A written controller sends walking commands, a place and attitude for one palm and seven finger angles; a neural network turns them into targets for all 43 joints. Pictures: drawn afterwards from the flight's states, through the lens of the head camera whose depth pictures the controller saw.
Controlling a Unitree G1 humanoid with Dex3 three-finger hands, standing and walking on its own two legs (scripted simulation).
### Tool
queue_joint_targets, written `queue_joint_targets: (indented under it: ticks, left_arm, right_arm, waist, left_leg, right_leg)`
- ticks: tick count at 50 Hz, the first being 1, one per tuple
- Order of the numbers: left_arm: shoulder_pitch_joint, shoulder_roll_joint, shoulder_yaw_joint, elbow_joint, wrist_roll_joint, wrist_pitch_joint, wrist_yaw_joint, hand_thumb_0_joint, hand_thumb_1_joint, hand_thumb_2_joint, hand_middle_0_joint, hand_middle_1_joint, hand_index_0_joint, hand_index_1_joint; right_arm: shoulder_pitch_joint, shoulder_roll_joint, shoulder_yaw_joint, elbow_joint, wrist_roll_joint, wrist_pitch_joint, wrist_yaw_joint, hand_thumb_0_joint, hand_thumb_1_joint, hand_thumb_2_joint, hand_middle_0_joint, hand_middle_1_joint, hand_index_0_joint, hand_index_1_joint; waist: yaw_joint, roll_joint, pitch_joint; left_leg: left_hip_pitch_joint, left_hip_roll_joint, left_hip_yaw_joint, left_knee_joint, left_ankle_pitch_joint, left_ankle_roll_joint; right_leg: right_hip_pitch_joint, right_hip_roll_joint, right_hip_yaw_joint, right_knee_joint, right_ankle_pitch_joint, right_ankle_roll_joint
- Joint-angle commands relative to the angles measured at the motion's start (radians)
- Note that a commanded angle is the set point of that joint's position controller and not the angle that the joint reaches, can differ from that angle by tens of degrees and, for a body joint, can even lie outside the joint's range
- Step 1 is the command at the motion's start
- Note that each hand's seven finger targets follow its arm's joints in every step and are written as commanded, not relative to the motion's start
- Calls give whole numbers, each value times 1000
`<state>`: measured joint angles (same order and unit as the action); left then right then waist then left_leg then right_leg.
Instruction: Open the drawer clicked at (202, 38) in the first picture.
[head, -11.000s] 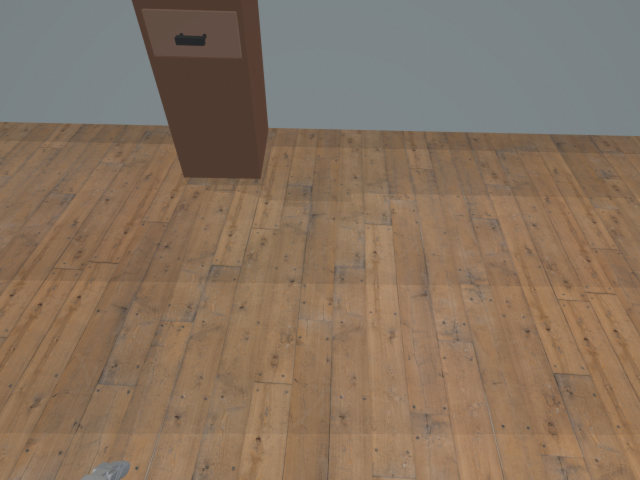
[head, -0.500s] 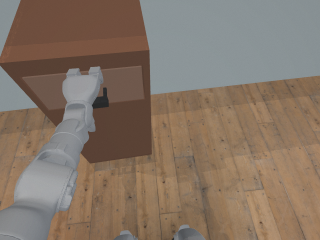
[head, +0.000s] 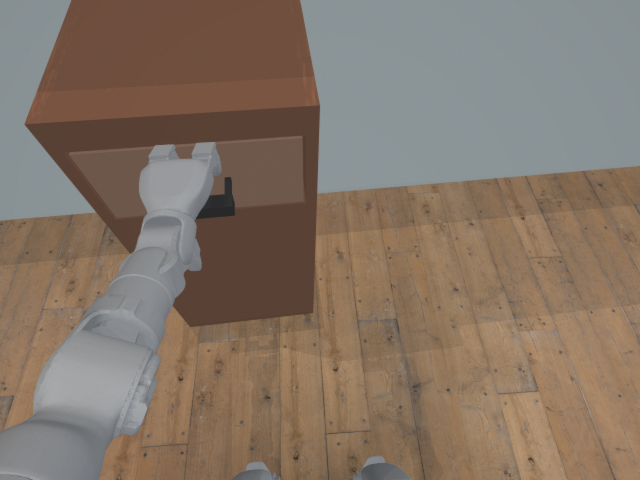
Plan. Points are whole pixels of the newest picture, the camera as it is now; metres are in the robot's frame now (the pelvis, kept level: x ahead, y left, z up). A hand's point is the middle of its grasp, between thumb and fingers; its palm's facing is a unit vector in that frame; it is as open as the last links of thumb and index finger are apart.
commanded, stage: move the hooked fingers above the handle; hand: left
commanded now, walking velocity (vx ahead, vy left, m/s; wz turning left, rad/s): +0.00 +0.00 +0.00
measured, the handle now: (201, 196) +0.54 +0.16 -0.05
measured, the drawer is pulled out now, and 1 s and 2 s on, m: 0.00 0.00 0.00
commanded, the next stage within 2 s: none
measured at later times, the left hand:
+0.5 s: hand (190, 211) +0.48 +0.16 +0.01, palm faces -0.03 -0.04 -1.00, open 13.9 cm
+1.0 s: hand (187, 206) +0.48 +0.16 +0.01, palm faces -0.02 +0.00 -1.00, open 13.9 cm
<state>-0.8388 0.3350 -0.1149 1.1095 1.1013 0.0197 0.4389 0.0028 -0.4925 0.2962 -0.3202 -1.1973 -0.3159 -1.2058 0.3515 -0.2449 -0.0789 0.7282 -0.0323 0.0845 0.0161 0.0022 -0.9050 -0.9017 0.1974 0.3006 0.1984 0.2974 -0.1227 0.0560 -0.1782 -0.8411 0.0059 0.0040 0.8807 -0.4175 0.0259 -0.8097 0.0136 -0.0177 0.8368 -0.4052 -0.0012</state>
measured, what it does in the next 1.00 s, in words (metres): stands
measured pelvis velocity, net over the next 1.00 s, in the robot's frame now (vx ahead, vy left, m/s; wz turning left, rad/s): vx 0.00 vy -0.01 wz -0.03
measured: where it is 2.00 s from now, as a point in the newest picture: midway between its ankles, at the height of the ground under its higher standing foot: outside the picture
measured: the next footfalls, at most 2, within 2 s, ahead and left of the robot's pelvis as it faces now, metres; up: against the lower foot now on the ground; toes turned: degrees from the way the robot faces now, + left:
none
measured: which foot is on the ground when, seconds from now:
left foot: down 0.00-1.00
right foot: down 0.00-1.00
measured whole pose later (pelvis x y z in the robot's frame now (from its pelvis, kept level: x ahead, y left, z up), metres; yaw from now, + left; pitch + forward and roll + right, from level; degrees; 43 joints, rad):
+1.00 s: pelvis +0.00 -0.01 +0.00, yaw -2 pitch +21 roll +0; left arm -0.80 0.35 -0.04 1.11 1.11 0.11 0.45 0.01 -0.49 0.30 -0.32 -1.20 -0.31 -1.20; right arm 0.34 -0.24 -0.06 0.69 -0.02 0.10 0.00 0.00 -0.91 -0.90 0.20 0.30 0.20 0.30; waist -0.13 0.07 -0.17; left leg -0.80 0.02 0.03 0.84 -0.41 0.02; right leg -0.80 0.03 0.01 0.83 -0.39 -0.01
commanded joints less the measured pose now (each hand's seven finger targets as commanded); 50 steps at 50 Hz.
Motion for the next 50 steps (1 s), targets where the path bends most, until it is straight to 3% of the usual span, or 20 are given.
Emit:
queue_joint_targets:
  ticks: [1, 5, 7, 8, 11, 13, 14, 17, 20, 24, 26, 30, 32, 35, 38, 39, 41, 44, 46, 50]
  left_arm:
    - [-511, 186, 61, -163, 12, 69, 86, 0, -500, 300, -300, -1200, -300, -1200]
    - [-515, 215, 69, -150, 1, 126, 64, 0, -500, 300, -300, -1200, -300, -1200]
    - [-476, 177, 41, -136, -13, 134, 34, 0, -500, 300, -300, -1200, -300, -1200]
    - [-469, 193, 50, -133, -20, 132, 18, 0, -500, 300, -300, -1200, -300, -1200]
    - [-436, 182, 42, -180, -29, 90, -28, 0, -500, 300, -300, -1200, -300, -1200]
    - [-380, 134, 19, -192, -32, 55, -46, 0, -500, 300, -300, -1200, -300, -1200]
    - [-375, 138, 22, -191, -31, 38, -47, 0, -500, 300, -300, -1200, -300, -1200]
    - [-338, 148, 42, -205, -11, -2, -27, 0, -500, 300, -300, -1200, -300, -1200]
    - [-365, 216, 104, -247, 10, -13, 25, 0, -500, 300, -300, -1200, -300, -1200]
    - [-414, 235, 110, -241, 28, 35, 84, 0, -500, 300, -300, -1200, -300, -1200]
    - [-443, 231, 103, -253, 28, 60, 92, 0, -500, 300, -300, -1200, -300, -1200]
    - [-499, 104, -10, -248, -11, 98, 47, 0, -500, 300, -300, -1200, -300, -1200]
    - [-495, 87, -29, -225, -31, 102, 14, 0, -500, 300, -300, -1200, -300, -1200]
    - [-489, 62, -50, -219, -47, 81, -26, 0, -500, 300, -300, -1200, -300, -1200]
    - [-454, 118, -2, -164, -28, 58, -25, 0, -500, 300, -300, -1200, -300, -1200]
    - [-432, 158, 34, -146, -17, 52, -15, 0, -500, 300, -300, -1200, -300, -1200]
    - [-396, 253, 112, -134, 0, 52, 14, 0, -500, 300, -300, -1200, -300, -1200]
    - [-348, 312, 161, -161, 19, 72, 58, 0, -500, 300, -300, -1200, -300, -1200]
    - [-316, 306, 158, -158, 26, 99, 71, 0, -500, 300, -300, -1200, -300, -1200]
    - [-351, 234, 95, -187, 1, 122, 43, 0, -500, 300, -300, -1200, -300, -1200]
  right_arm:
    - [142, -148, -43, -51, -8, -6, -4, 0, -900, -900, 200, 300, 200, 300]
    - [126, -152, -35, -67, -2, 5, -10, 0, -900, -900, 200, 300, 200, 300]
    - [130, -149, -36, -74, 3, 9, -14, 0, -900, -900, 200, 300, 200, 300]
    - [132, -151, -34, -75, 5, 10, -17, 0, -900, -900, 200, 300, 200, 300]
    - [139, -147, -37, -86, 6, 8, -27, 0, -900, -900, 200, 300, 200, 300]
    - [136, -141, -41, -88, 6, 7, -27, 0, -900, -900, 200, 300, 200, 300]
    - [136, -143, -40, -83, 5, 6, -28, 0, -900, -900, 200, 300, 200, 300]
    - [134, -138, -42, -83, 3, 4, -27, 0, -900, -900, 200, 300, 200, 300]
    - [123, -136, -41, -78, -5, 1, -21, 0, -900, -900, 200, 300, 200, 300]
    - [117, -137, -40, -72, -5, 0, -15, 0, -900, -900, 200, 300, 200, 300]
    - [117, -138, -45, -72, -5, 1, -12, 0, -900, -900, 200, 300, 200, 300]
    - [119, -136, -52, -61, 3, 3, -11, 0, -900, -900, 200, 300, 200, 300]
    - [129, -143, -54, -51, 7, 3, -16, 0, -900, -900, 200, 300, 200, 300]
    - [128, -140, -49, -54, 7, 2, -23, 0, -900, -900, 200, 300, 200, 300]
    - [123, -143, -36, -55, 8, 0, -31, 0, -900, -900, 200, 300, 200, 300]
    - [122, -141, -33, -59, 9, -2, -32, 0, -900, -900, 200, 300, 200, 300]
    - [111, -142, -21, -72, 4, 0, -35, 0, -900, -900, 200, 300, 200, 300]
    - [89, -136, -17, -95, -2, 0, -34, 0, -900, -900, 200, 300, 200, 300]
    - [85, -135, -20, -104, -3, 0, -32, 0, -900, -900, 200, 300, 200, 300]
    - [98, -138, -34, -102, 9, -3, -30, 0, -900, -900, 200, 300, 200, 300]
  waist:
    - [-45, 43, -420]
    - [-36, 21, -452]
    - [-37, 8, -455]
    - [-38, -15, -444]
    - [-28, -15, -461]
    - [-21, -23, -431]
    - [-28, -48, -391]
    - [-12, -36, -359]
    - [7, -10, -374]
    - [-6, 3, -384]
    - [-9, 22, -440]
    - [-50, 29, -459]
    - [-63, -14, -434]
    - [-60, -14, -408]
    - [-50, -48, -324]
    - [-34, -47, -316]
    - [1, -27, -332]
    - [32, -28, -386]
    - [37, -29, -418]
    - [1, -63, -447]
  left_leg:
    - [372, -14, -14, -61, 475, 10]
    - [362, -19, -2, -75, 471, 12]
    - [381, -17, 3, -81, 485, 15]
    - [365, -17, 9, -83, 474, 18]
    - [387, -15, 8, -88, 519, 21]
    - [398, -12, 7, -87, 534, 20]
    - [376, -11, 8, -90, 512, 23]
    - [354, -13, 7, -89, 503, 20]
    - [329, -16, 8, -81, 501, 18]
    - [309, -21, 15, -77, 466, 16]
    - [345, -21, 13, -75, 482, 15]
    - [428, -15, 1, -77, 503, 13]
    - [436, -11, -4, -83, 487, 17]
    - [444, -13, -10, -94, 489, 17]
    - [346, -20, -1, -101, 403, 23]
    - [310, -25, 5, -102, 382, 24]
    - [261, -32, 15, -102, 376, 24]
    - [224, -37, 38, -90, 401, 23]
    - [223, -37, 44, -84, 418, 20]
    - [278, -30, 44, -93, 432, 21]
  right_leg:
    - [117, 52, -33, -70, 350, -38]
    - [189, 48, -25, -79, 388, -35]
    - [210, 49, -23, -93, 411, -30]
    - [230, 48, -19, -98, 424, -27]
    - [262, 44, -11, -101, 472, -26]
    - [247, 46, -13, -110, 466, -27]
    - [242, 45, -12, -114, 460, -26]
    - [222, 46, -15, -104, 442, -32]
    - [227, 44, -14, -84, 442, -39]
    - [212, 45, -17, -77, 416, -39]
    - [222, 45, -17, -75, 422, -37]
    - [196, 48, -21, -100, 413, -32]
    - [189, 49, -18, -115, 405, -26]
    - [189, 48, -19, -123, 400, -28]
    - [185, 45, -14, -121, 367, -29]
    - [198, 44, -9, -117, 361, -32]
    - [237, 39, -2, -99, 373, -35]
    - [299, 33, 6, -82, 439, -32]
    - [322, 34, 7, -75, 470, -30]
    - [341, 36, 5, -101, 491, -22]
